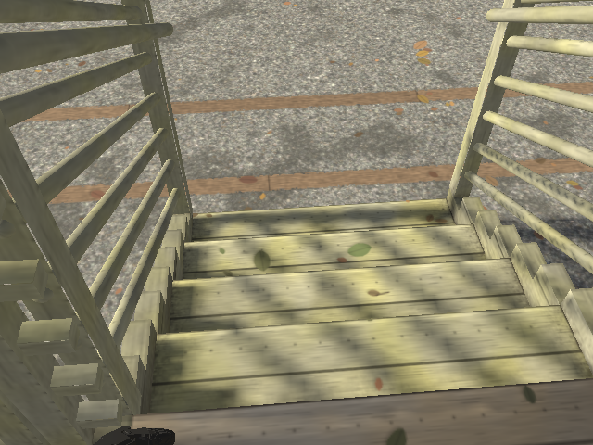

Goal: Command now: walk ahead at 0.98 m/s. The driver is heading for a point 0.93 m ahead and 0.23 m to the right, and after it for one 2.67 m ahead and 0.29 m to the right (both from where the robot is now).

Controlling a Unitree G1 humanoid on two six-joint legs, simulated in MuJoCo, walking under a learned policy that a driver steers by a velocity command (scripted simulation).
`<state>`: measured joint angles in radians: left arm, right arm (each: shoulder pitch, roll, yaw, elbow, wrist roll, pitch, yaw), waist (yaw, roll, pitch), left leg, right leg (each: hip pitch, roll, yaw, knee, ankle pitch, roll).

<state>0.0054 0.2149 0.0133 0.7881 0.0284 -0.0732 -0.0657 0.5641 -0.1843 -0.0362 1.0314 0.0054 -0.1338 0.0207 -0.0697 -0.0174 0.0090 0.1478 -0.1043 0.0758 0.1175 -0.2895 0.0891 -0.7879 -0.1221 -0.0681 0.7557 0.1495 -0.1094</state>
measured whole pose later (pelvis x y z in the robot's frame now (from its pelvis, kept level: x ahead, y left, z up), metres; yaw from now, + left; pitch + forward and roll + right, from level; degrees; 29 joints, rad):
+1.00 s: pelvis +0.94 -0.03 -0.28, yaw -28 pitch -2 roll +2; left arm 0.13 0.25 0.05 0.80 0.04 -0.03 -0.03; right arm 0.61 -0.18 0.00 1.02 0.02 -0.12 -0.01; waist -0.05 -0.06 0.02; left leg -0.10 0.11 0.27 1.31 -0.72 -0.05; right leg -0.52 0.05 -0.18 0.67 0.50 -0.14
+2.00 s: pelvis +1.40 -0.15 -0.53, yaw +6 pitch +4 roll -1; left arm 0.33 0.32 0.06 0.70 0.04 -0.05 -0.01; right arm 0.21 -0.34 -0.03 0.69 -0.06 -0.05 0.03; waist 0.08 0.05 -0.05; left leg -0.73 -0.10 -0.13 1.44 -0.55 -0.10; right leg -0.36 0.02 -0.08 0.76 -0.46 -0.07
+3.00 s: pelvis +1.39 -0.21 -0.53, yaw -18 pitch +4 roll +2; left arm 0.33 0.26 0.04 0.76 0.06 -0.11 -0.05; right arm 0.21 -0.30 -0.01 0.61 -0.06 -0.02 -0.01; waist 0.02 0.01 -0.03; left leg -0.72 0.00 -0.05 1.51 -0.34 -0.13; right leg -0.44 0.13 0.11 0.76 -0.37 -0.10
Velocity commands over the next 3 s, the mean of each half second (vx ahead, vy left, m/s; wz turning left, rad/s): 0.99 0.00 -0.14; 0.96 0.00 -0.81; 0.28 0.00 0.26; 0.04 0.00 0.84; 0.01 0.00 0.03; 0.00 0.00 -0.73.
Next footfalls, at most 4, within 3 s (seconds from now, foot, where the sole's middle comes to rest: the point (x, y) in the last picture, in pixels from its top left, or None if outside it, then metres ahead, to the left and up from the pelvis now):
0.14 right None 0.38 -0.09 -0.77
0.66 left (237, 365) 0.78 0.14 -0.94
1.02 right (310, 306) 1.06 -0.09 -1.11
1.48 left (286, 256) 1.40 -0.03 -1.28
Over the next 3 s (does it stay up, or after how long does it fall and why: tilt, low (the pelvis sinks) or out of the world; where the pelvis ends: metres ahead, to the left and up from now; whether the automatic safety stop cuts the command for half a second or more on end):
stays up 1.39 -0.21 -0.53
